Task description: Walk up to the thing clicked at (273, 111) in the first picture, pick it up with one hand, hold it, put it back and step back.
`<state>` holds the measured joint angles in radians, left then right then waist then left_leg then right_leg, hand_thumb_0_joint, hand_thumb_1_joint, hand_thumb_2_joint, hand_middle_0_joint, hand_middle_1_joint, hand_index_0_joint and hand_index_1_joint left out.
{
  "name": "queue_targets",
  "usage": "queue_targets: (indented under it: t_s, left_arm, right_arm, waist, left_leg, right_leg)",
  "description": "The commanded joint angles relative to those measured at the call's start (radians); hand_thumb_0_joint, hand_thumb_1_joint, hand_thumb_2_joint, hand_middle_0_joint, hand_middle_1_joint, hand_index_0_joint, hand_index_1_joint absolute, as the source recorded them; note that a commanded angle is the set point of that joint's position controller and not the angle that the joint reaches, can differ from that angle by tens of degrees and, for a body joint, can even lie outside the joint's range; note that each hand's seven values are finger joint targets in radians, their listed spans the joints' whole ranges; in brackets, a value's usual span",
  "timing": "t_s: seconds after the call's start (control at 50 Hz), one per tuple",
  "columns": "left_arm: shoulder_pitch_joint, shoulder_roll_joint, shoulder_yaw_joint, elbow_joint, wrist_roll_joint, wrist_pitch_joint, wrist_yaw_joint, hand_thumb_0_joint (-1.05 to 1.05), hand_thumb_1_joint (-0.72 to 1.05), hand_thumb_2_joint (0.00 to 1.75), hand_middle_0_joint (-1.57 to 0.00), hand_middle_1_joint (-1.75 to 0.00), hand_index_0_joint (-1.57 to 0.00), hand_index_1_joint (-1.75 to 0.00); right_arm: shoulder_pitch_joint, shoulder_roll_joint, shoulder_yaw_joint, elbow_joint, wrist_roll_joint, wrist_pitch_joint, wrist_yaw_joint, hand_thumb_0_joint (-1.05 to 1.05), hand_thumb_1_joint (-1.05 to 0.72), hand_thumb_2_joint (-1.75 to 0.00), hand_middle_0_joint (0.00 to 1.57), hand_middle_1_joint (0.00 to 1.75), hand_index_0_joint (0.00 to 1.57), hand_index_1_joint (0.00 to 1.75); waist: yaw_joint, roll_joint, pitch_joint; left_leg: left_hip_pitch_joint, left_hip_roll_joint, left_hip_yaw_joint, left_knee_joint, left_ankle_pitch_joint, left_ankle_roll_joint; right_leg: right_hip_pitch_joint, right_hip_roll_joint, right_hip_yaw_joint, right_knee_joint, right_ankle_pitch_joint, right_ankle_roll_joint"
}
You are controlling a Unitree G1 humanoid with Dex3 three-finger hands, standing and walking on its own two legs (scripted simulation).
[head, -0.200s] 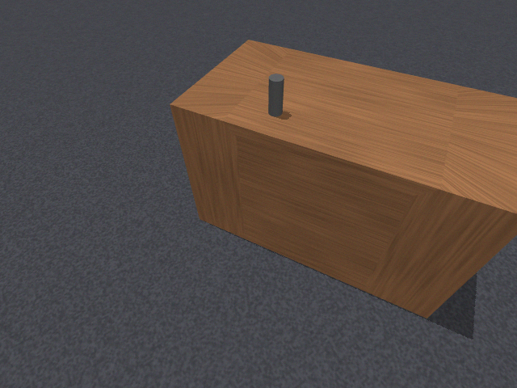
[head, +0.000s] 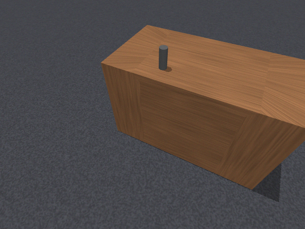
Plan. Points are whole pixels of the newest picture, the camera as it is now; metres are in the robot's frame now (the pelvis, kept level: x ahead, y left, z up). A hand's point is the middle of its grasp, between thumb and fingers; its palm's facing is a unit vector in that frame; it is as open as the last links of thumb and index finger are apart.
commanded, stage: stand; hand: left
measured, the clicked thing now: (163, 58) +0.93 -0.03 -0.07
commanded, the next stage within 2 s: walk up in 0.92 s
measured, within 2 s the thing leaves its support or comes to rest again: neither
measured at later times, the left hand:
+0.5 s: hand out of the picture +0.08 +0.25 -0.16, palm faces -0.02 -0.94 -0.33, open 7.4 cm
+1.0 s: hand out of the picture +0.08 +0.25 -0.16, palm faces -0.05 -0.94 -0.34, open 7.4 cm
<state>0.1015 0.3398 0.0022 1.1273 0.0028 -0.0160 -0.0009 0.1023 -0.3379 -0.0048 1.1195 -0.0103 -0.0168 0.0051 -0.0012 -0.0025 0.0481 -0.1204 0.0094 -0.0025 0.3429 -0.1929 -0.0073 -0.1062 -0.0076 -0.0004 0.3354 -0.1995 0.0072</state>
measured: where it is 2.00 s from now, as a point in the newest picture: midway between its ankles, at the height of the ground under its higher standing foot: (162, 213)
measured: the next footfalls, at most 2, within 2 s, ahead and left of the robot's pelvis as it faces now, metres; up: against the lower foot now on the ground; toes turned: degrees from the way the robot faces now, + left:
right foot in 1.20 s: +0.13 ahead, -0.18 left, +0.00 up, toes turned -11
left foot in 1.66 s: +0.38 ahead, +0.08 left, +0.00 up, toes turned -13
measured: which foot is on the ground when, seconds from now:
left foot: down 0.00-1.00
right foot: down 0.00-1.00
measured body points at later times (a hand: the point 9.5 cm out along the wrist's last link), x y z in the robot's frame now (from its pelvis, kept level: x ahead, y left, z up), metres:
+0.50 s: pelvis +0.00 +0.00 +0.00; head +0.01 +0.00 +0.45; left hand +0.08 +0.30 -0.13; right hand +0.07 -0.30 -0.13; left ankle +0.00 +0.12 -0.75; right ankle -0.01 -0.12 -0.75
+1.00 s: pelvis +0.01 +0.00 +0.00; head +0.01 +0.00 +0.45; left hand +0.08 +0.30 -0.13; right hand +0.08 -0.31 -0.13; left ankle -0.01 +0.12 -0.75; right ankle -0.01 -0.12 -0.74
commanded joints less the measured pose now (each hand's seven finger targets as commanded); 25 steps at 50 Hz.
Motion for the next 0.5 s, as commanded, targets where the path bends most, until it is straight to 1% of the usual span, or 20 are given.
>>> queue_targets:
  t_s: [0.0,0.02,0.06,0.08,0.1,0.12,0.14,0.16,0.18,0.2,0.22,0.26,0.28,0.3,0.32,0.38,0.42,0.44,0.48]
  left_arm:
    - [-0.038,0.211,0.037,-0.055,0.002,-0.018,0.012,0.00,0.90,0.90,-0.20,-0.30,-0.20,-0.30]
    - [-0.039,0.208,0.037,-0.054,0.002,-0.016,0.012,0.00,0.90,0.90,-0.20,-0.30,-0.20,-0.30]
    - [-0.036,0.209,0.038,-0.054,0.003,-0.016,0.011,0.00,0.90,0.90,-0.20,-0.30,-0.20,-0.30]
    - [-0.037,0.210,0.037,-0.056,0.005,-0.016,0.010,0.00,0.90,0.90,-0.20,-0.30,-0.20,-0.30]
    - [-0.044,0.216,0.041,-0.058,0.006,-0.016,0.011,0.00,0.90,0.90,-0.20,-0.30,-0.20,-0.30]
    - [-0.043,0.210,0.039,-0.058,0.007,-0.017,0.011,0.00,0.90,0.90,-0.20,-0.30,-0.20,-0.30]
    - [-0.042,0.213,0.040,-0.059,0.006,-0.018,0.011,0.00,0.90,0.90,-0.20,-0.30,-0.20,-0.30]
    - [-0.044,0.211,0.038,-0.060,0.004,-0.019,0.010,0.00,0.90,0.90,-0.20,-0.30,-0.20,-0.30]
    - [-0.036,0.207,0.037,-0.062,0.005,-0.021,0.010,0.00,0.90,0.90,-0.20,-0.30,-0.20,-0.30]
    - [-0.034,0.211,0.038,-0.057,0.004,-0.020,0.011,0.00,0.90,0.90,-0.20,-0.30,-0.20,-0.30]
    - [-0.038,0.213,0.039,-0.058,0.006,-0.020,0.011,0.00,0.90,0.90,-0.20,-0.30,-0.20,-0.30]
    - [-0.039,0.213,0.038,-0.056,0.003,-0.019,0.011,0.00,0.90,0.90,-0.20,-0.30,-0.20,-0.30]
    - [-0.042,0.211,0.038,-0.059,0.004,-0.018,0.011,0.00,0.90,0.90,-0.20,-0.30,-0.20,-0.30]
    - [-0.030,0.210,0.038,-0.056,0.003,-0.018,0.010,0.00,0.90,0.90,-0.20,-0.30,-0.20,-0.30]
    - [-0.032,0.209,0.038,-0.055,0.003,-0.017,0.009,0.00,0.90,0.90,-0.20,-0.30,-0.20,-0.30]
    - [-0.037,0.213,0.039,-0.058,0.005,-0.018,0.010,0.00,0.90,0.90,-0.20,-0.30,-0.20,-0.30]
    - [-0.025,0.210,0.038,-0.057,0.003,-0.017,0.009,0.00,0.90,0.90,-0.20,-0.30,-0.20,-0.30]
    - [-0.032,0.215,0.039,-0.056,0.003,-0.015,0.009,0.00,0.90,0.90,-0.20,-0.30,-0.20,-0.30]
    - [-0.035,0.215,0.040,-0.060,0.005,-0.014,0.010,0.00,0.90,0.90,-0.20,-0.30,-0.20,-0.30]
  right_arm:
    - [-0.035,-0.207,-0.033,-0.059,0.003,-0.018,-0.018,0.00,-0.90,-0.90,0.20,0.30,0.20,0.30]
    - [-0.036,-0.211,-0.034,-0.057,0.004,-0.018,-0.018,0.00,-0.90,-0.90,0.20,0.30,0.20,0.30]
    - [-0.034,-0.211,-0.033,-0.055,0.004,-0.017,-0.017,0.00,-0.90,-0.90,0.20,0.30,0.20,0.30]
    - [-0.039,-0.211,-0.033,-0.057,0.003,-0.017,-0.016,0.00,-0.90,-0.90,0.20,0.30,0.20,0.30]
    - [-0.039,-0.210,-0.035,-0.059,0.002,-0.017,-0.017,0.00,-0.90,-0.90,0.20,0.30,0.20,0.30]
    - [-0.043,-0.213,-0.035,-0.060,0.002,-0.017,-0.016,0.00,-0.90,-0.90,0.20,0.30,0.20,0.30]
    - [-0.040,-0.216,-0.036,-0.061,0.003,-0.017,-0.017,0.00,-0.90,-0.90,0.20,0.30,0.20,0.30]
    - [-0.032,-0.214,-0.034,-0.057,0.003,-0.018,-0.016,0.00,-0.90,-0.90,0.20,0.30,0.20,0.30]
    - [-0.034,-0.217,-0.034,-0.060,0.003,-0.019,-0.015,0.00,-0.90,-0.90,0.20,0.30,0.20,0.30]
    - [-0.043,-0.216,-0.035,-0.058,0.004,-0.018,-0.016,0.00,-0.90,-0.90,0.20,0.30,0.20,0.30]
    - [-0.034,-0.212,-0.034,-0.060,0.002,-0.018,-0.017,0.00,-0.90,-0.90,0.20,0.30,0.20,0.30]
    - [-0.037,-0.215,-0.034,-0.057,0.004,-0.016,-0.016,0.00,-0.90,-0.90,0.20,0.30,0.20,0.30]
    - [-0.033,-0.212,-0.033,-0.057,0.003,-0.017,-0.016,0.00,-0.90,-0.90,0.20,0.30,0.20,0.30]
    - [-0.040,-0.216,-0.034,-0.056,0.003,-0.018,-0.016,0.00,-0.90,-0.90,0.20,0.30,0.20,0.30]
    - [-0.036,-0.216,-0.034,-0.056,0.003,-0.018,-0.016,0.00,-0.90,-0.90,0.20,0.30,0.20,0.30]
    - [-0.027,-0.216,-0.033,-0.055,0.002,-0.018,-0.016,0.00,-0.90,-0.90,0.20,0.30,0.20,0.30]
    - [-0.030,-0.219,-0.033,-0.054,0.003,-0.020,-0.016,0.00,-0.90,-0.90,0.20,0.30,0.20,0.30]
    - [-0.029,-0.215,-0.032,-0.053,0.003,-0.020,-0.016,0.00,-0.90,-0.90,0.20,0.30,0.20,0.30]
    - [-0.024,-0.216,-0.032,-0.054,0.002,-0.020,-0.017,0.00,-0.90,-0.90,0.20,0.30,0.20,0.30]
  waist:
    - [0.002,0.015,-0.080]
    - [0.002,0.020,-0.067]
    - [0.003,0.019,-0.057]
    - [0.003,0.016,-0.060]
    - [0.001,0.002,-0.069]
    - [0.003,0.008,-0.068]
    - [0.003,0.003,-0.081]
    - [0.000,0.002,-0.085]
    - [0.003,0.017,-0.096]
    - [0.005,0.011,-0.086]
    - [-0.001,0.004,-0.090]
    - [0.002,0.005,-0.081]
    - [0.001,0.004,-0.079]
    - [0.006,0.007,-0.077]
    - [0.003,0.011,-0.078]
    - [0.002,0.002,-0.087]
    - [0.005,0.021,-0.075]
    - [0.003,0.015,-0.071]
    - [0.003,0.012,-0.081]
  left_leg:
    - [0.029,0.115,-0.086,-0.041,0.202,0.029]
    - [0.027,0.115,-0.089,-0.050,0.175,0.027]
    - [0.017,0.113,-0.090,-0.057,0.142,0.028]
    - [0.020,0.116,-0.091,-0.056,0.140,0.030]
    - [0.027,0.115,-0.091,-0.055,0.143,0.030]
    - [0.023,0.116,-0.091,-0.055,0.152,0.028]
    - [0.032,0.119,-0.090,-0.049,0.166,0.033]
    - [0.030,0.118,-0.091,-0.050,0.189,0.028]
    - [0.030,0.120,-0.087,-0.046,0.195,0.032]
    - [0.034,0.117,-0.091,-0.047,0.190,0.029]
    - [0.029,0.115,-0.084,-0.046,0.180,0.030]
    - [0.028,0.117,-0.092,-0.055,0.160,0.030]
    - [0.021,0.117,-0.090,-0.056,0.167,0.031]
    - [0.031,0.116,-0.091,-0.055,0.171,0.029]
    - [0.022,0.114,-0.089,-0.057,0.153,0.029]
    - [0.023,0.118,-0.090,-0.058,0.173,0.031]
    - [0.029,0.117,-0.090,-0.061,0.169,0.029]
    - [0.024,0.114,-0.091,-0.065,0.160,0.026]
    - [0.019,0.120,-0.092,-0.067,0.170,0.029]
  right_leg:
    - [0.012,-0.125,0.080,-0.038,0.200,-0.035]
    - [-0.004,-0.121,0.083,-0.046,0.167,-0.033]
    - [-0.007,-0.119,0.085,-0.055,0.138,-0.031]
    - [-0.006,-0.119,0.081,-0.057,0.132,-0.032]
    - [-0.009,-0.120,0.084,-0.054,0.131,-0.034]
    - [-0.005,-0.119,0.081,-0.056,0.139,-0.032]
    - [0.006,-0.125,0.087,-0.052,0.163,-0.036]
    - [0.017,-0.125,0.087,-0.049,0.185,-0.035]
    - [0.027,-0.127,0.084,-0.050,0.198,-0.032]
    - [0.016,-0.124,0.084,-0.053,0.190,-0.030]
    - [0.023,-0.128,0.085,-0.053,0.190,-0.031]
    - [0.017,-0.126,0.083,-0.056,0.161,-0.032]
    - [0.022,-0.127,0.084,-0.056,0.172,-0.032]
    - [0.012,-0.124,0.082,-0.059,0.171,-0.032]
    - [0.017,-0.125,0.083,-0.059,0.159,-0.032]
    - [0.030,-0.126,0.080,-0.052,0.173,-0.034]
    - [0.017,-0.125,0.084,-0.058,0.162,-0.033]
    - [0.011,-0.123,0.083,-0.056,0.152,-0.033]
    - [0.022,-0.125,0.081,-0.051,0.156,-0.035]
